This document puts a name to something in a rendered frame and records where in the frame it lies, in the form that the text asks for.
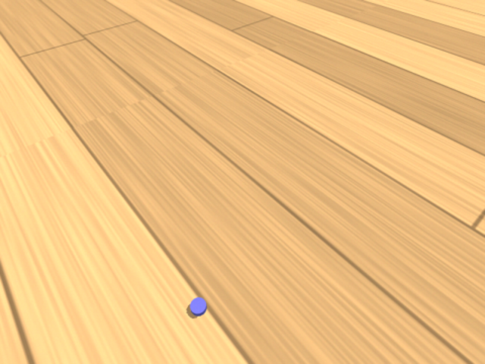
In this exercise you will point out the tin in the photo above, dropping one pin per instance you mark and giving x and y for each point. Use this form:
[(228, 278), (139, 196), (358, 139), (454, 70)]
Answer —
[(198, 306)]

